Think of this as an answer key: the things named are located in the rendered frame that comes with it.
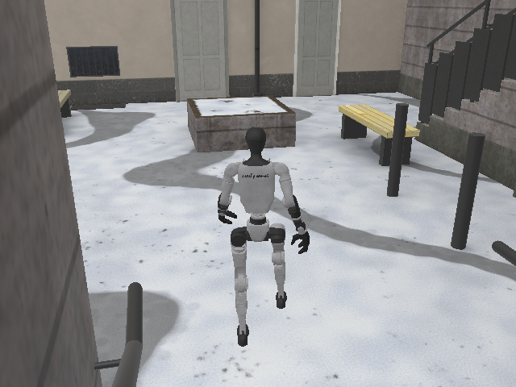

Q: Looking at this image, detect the left robot upper arm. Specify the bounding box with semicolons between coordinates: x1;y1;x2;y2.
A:
219;162;240;206

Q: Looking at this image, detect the right robot thigh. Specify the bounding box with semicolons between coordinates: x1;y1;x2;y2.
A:
268;223;285;265

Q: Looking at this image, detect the right robot upper arm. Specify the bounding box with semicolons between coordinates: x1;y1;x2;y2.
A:
273;162;295;208

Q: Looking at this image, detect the right robot foot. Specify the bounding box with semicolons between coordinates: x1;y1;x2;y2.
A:
276;291;287;309

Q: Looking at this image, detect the left robot forearm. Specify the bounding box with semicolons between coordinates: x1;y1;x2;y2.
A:
218;193;229;216

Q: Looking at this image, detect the left robot hand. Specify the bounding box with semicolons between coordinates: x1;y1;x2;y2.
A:
218;210;237;224

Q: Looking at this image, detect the right robot hand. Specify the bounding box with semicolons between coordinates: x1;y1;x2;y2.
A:
291;231;310;254

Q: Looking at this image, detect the right robot forearm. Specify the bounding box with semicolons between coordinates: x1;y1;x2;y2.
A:
288;195;307;235

